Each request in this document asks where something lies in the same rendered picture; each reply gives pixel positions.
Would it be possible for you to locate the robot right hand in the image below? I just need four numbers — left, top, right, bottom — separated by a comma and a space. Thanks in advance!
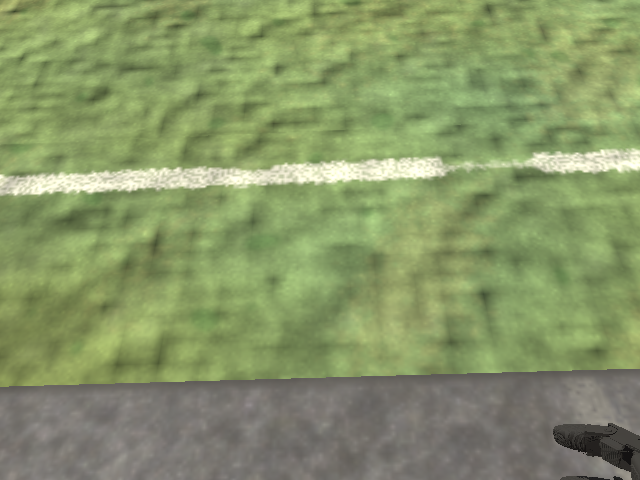
553, 423, 640, 480

